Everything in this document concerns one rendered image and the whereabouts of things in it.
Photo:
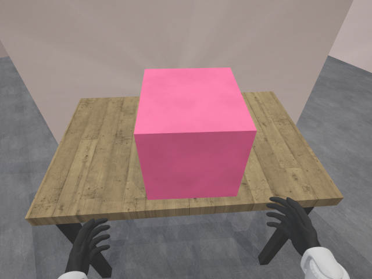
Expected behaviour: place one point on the robot right forearm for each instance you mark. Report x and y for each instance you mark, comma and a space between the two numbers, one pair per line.
319, 263

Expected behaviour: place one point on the table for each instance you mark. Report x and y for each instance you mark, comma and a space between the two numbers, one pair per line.
95, 173

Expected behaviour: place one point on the carton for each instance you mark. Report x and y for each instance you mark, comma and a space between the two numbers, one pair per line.
193, 133

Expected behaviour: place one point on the left robot hand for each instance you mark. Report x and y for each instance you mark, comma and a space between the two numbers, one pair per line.
82, 252

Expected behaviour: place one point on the right robot hand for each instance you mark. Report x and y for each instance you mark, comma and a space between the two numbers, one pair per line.
298, 227

